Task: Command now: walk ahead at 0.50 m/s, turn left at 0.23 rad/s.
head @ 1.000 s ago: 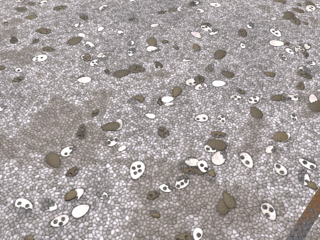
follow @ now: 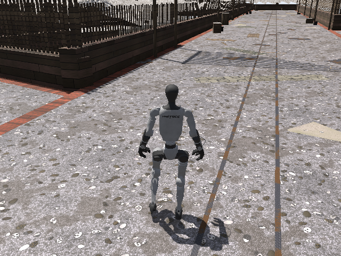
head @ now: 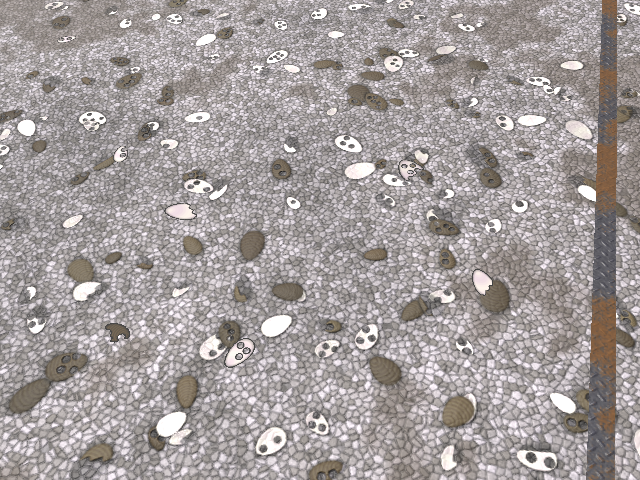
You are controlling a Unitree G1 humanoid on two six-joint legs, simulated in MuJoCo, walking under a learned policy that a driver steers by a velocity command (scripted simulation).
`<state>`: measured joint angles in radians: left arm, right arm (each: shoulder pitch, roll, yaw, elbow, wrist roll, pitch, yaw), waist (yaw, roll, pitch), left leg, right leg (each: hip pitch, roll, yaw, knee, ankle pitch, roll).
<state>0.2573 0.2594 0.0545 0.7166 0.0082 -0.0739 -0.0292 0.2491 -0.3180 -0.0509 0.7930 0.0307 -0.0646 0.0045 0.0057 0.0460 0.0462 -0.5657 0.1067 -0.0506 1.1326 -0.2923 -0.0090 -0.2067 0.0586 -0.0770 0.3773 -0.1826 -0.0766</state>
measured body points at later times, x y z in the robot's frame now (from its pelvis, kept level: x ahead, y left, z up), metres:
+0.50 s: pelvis +0.28 +0.08 -0.01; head +0.31 +0.09 +0.44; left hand +0.33 +0.38 -0.11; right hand +0.47 -0.16 -0.11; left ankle +0.31 +0.15 -0.74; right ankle +0.27 -0.10 -0.65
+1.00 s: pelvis +0.54 +0.10 +0.00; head +0.58 +0.11 +0.44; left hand +0.50 +0.40 -0.10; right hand +0.81 -0.07 -0.11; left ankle +0.46 +0.20 -0.66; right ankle +0.63 +0.03 -0.74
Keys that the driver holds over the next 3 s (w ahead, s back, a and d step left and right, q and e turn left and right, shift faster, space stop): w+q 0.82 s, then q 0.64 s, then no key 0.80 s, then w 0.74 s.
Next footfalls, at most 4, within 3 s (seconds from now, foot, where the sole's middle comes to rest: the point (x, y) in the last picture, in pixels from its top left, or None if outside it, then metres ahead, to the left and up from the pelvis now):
0.34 left None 0.35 0.16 -0.78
0.80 right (327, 393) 0.66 0.05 -0.78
1.28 left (216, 439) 0.56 0.28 -0.78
1.68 right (286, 348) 0.78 0.14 -0.78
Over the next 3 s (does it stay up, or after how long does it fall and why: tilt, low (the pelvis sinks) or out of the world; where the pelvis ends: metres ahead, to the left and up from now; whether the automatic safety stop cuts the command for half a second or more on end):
stays up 0.82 0.36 -0.02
